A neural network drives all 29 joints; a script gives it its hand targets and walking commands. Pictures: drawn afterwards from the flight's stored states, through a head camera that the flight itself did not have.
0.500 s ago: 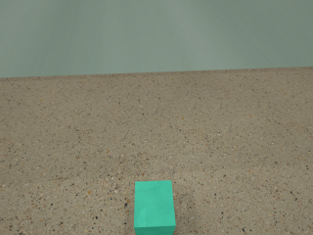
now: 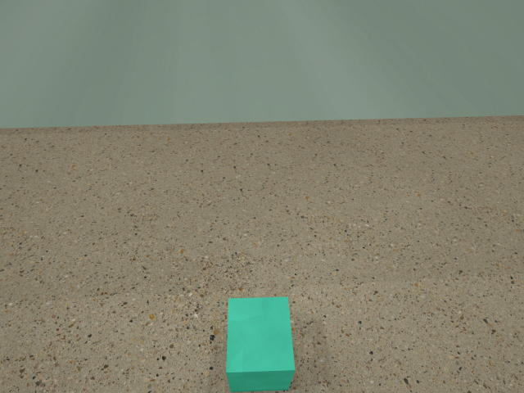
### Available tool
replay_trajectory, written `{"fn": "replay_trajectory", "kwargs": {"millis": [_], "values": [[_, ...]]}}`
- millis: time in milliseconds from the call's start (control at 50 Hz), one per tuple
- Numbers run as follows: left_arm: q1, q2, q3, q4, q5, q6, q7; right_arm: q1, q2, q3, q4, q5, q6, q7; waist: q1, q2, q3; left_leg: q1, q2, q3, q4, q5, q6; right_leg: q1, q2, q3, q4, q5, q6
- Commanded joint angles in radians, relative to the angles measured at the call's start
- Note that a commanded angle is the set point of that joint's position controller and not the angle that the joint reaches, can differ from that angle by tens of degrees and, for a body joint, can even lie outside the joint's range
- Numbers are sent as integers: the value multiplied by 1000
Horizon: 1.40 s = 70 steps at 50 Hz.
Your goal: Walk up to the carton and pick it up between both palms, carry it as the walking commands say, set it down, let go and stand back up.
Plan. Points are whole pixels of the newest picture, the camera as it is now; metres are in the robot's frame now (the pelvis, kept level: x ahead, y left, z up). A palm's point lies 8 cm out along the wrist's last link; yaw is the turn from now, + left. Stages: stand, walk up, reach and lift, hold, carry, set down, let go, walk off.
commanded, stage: stand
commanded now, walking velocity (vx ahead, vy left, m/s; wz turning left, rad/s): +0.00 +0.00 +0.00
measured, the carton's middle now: (258, 345) +0.42 +0.01 -0.66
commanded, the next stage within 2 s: reach and lift in 0.34 s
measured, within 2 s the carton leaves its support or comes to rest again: neither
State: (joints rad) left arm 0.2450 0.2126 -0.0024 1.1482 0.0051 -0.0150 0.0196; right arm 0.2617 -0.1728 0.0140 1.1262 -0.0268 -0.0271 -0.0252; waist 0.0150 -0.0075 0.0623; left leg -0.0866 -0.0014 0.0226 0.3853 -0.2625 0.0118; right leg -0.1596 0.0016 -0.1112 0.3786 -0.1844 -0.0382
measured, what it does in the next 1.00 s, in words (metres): lowers itself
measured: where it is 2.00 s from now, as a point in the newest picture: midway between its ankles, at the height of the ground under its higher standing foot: outside the picture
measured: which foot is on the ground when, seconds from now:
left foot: down 0.00-1.00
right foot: down 0.00-1.00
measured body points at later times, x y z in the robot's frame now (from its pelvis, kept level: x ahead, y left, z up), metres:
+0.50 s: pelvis -0.03 +0.00 -0.02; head +0.03 +0.00 +0.42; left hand +0.11 +0.25 -0.15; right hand +0.11 -0.24 -0.16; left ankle -0.03 +0.11 -0.74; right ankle +0.02 -0.09 -0.74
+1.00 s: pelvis -0.04 +0.01 -0.07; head +0.11 +0.00 +0.36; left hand +0.18 +0.23 -0.19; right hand +0.18 -0.20 -0.20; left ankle -0.03 +0.11 -0.74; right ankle +0.02 -0.09 -0.74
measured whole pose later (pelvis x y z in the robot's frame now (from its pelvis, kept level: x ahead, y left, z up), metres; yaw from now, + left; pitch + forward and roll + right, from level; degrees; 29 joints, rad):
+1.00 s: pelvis -0.04 +0.01 -0.07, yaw -2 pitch +19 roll +0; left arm -0.04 0.16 0.11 0.47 -0.02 0.38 -0.01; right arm -0.06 -0.16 -0.05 0.46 0.00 0.41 0.02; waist 0.02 0.01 -0.01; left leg -0.85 0.00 0.03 0.97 -0.45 0.02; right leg -0.93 -0.01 -0.06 0.92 -0.32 -0.03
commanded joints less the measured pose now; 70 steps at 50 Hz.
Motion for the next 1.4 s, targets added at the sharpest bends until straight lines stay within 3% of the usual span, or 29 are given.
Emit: {"fn": "replay_trajectory", "kwargs": {"millis": [0,320,340,360,400,420,460,500,520,560,600,720,800,860,920,960,980,1040,1080,1160,1180,1220,1280,1380], "values": [[54,134,22,-25,0,-14,6,49,-127,-23,-33,0,-13,-5,2,17,17,-111,115,-104,-91,88,23,47,-137,148,-63,89,-24],[60,139,22,-32,-3,-19,4,21,-144,-24,-43,-2,-11,-1,4,18,4,-104,118,-97,-84,107,24,29,-135,153,-57,103,-20],[-291,161,-43,-383,-105,45,10,-330,-202,-27,-394,105,79,21,-48,60,-129,-411,34,-1,45,-296,44,-159,-23,102,113,-276,-35],[-642,132,-44,-676,-84,117,12,-608,-178,-19,-562,118,155,23,-47,57,-92,-448,40,27,41,-333,34,-137,-27,114,111,-293,-26],[-500,158,42,-658,-76,263,14,-461,-260,-11,-628,77,286,9,18,-12,-134,-482,21,37,92,-265,29,-113,-47,73,140,-269,-4],[-417,156,47,-622,-75,338,5,-376,-244,-27,-567,66,368,11,21,19,-104,-497,14,45,85,-298,26,-90,-42,70,148,-279,-1],[-285,131,7,-578,-75,486,-10,-280,-201,-45,-563,65,517,22,16,30,-92,-556,41,11,90,-324,30,-41,-7,68,214,-212,7],[-157,105,-4,-548,-51,596,-10,-158,-177,-47,-554,68,619,28,4,39,-130,-586,48,-49,79,-219,44,23,26,74,243,-19,-5],[-112,100,-1,-549,-55,615,-16,-113,-161,-56,-562,65,636,34,-2,6,-179,-549,22,-54,107,-89,44,26,28,91,238,84,-9],[-47,87,22,-568,-24,619,-23,-41,-111,-36,-571,66,638,44,1,-23,-238,-463,-26,-57,146,136,41,21,22,125,215,247,-4],[-48,76,59,-593,12,568,-30,-58,-98,-47,-611,23,593,44,1,-9,-278,-436,-43,-60,167,244,29,-3,15,149,222,335,10],[-229,101,177,-743,59,380,-49,-254,-74,-67,-770,-6,424,51,6,5,-454,-611,-23,-76,345,298,4,-121,-3,191,397,434,35],[-271,81,164,-778,13,325,-43,-320,-68,-72,-802,10,380,36,7,9,-609,-711,-29,-67,434,323,-18,-110,-1,202,497,519,29],[-269,61,148,-800,-18,335,-37,-327,-86,-83,-828,21,392,33,4,13,-694,-674,-34,-62,465,346,-26,-150,13,186,524,465,29],[-271,37,136,-802,-27,367,-25,-312,-88,-99,-800,23,420,35,-3,24,-670,-637,-34,-62,467,307,-29,-256,27,162,522,322,26],[-316,14,130,-815,-31,382,-14,-351,-94,-111,-775,25,434,42,-4,35,-622,-643,-30,-66,458,222,-34,-327,29,158,519,210,18],[-356,13,132,-807,-31,389,-12,-404,-101,-120,-777,18,436,44,-10,4,-576,-660,-28,-63,448,138,-30,-366,29,150,514,134,21],[-511,10,151,-799,-20,410,0,-566,-96,-128,-741,23,456,51,5,15,-461,-753,-22,-58,425,-99,-27,-439,15,140,510,-89,18],[-637,16,162,-807,-23,426,11,-699,-121,-149,-737,22,468,54,2,5,-464,-777,-13,-59,428,-185,-23,-460,13,130,518,-169,17],[-815,21,167,-799,-33,458,39,-899,-161,-184,-690,17,489,52,11,20,-539,-773,-10,-57,439,-215,-28,-474,15,116,545,-190,14],[-846,24,175,-782,-35,465,43,-944,-162,-180,-677,22,491,52,27,19,-554,-775,-11,-52,443,-216,-28,-467,14,120,545,-197,15],[-925,27,187,-758,-47,467,52,-1024,-164,-184,-644,18,491,47,33,-12,-608,-809,-20,-34,462,-185,-28,-447,14,123,551,-177,20],[-974,32,207,-699,-41,457,61,-1096,-155,-183,-596,22,478,34,58,-13,-698,-834,-30,-22,478,-120,-32,-424,15,125,569,-109,27],[-1092,46,227,-644,-54,384,65,-1210,-154,-189,-532,32,408,7,50,-30,-855,-889,-51,-8,527,-3,-39,-403,21,137,600,22,32]]}}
